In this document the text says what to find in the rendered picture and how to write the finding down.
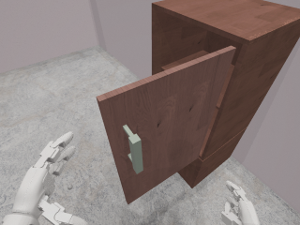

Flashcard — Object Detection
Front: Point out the robot left forearm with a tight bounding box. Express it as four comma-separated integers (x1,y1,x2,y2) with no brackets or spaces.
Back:
2,213,40,225

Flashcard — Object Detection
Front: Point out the handle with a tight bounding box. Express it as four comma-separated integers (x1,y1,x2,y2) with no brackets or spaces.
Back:
123,125,143,174

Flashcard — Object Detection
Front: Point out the cupboard door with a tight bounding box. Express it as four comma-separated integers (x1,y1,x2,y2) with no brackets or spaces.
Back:
96,45,236,204

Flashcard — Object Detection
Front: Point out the right robot hand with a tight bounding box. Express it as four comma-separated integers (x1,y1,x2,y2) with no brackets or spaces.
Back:
221,180,261,225

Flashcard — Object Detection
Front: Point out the left robot hand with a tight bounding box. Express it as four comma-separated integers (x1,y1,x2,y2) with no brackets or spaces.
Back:
12,131,88,225

